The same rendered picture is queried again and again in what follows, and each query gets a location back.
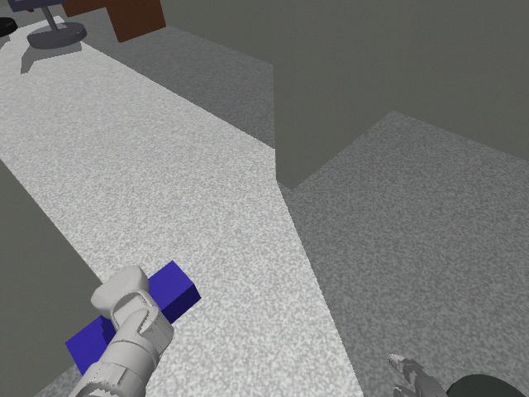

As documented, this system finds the left robot arm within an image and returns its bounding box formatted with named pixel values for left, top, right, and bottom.
left=68, top=289, right=174, bottom=397

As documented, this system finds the left robot hand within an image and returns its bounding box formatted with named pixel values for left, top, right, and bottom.
left=90, top=265, right=150, bottom=319

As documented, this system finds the right robot hand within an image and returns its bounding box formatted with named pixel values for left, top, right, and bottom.
left=388, top=354, right=448, bottom=397

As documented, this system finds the carton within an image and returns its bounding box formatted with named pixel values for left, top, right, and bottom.
left=65, top=261, right=201, bottom=376

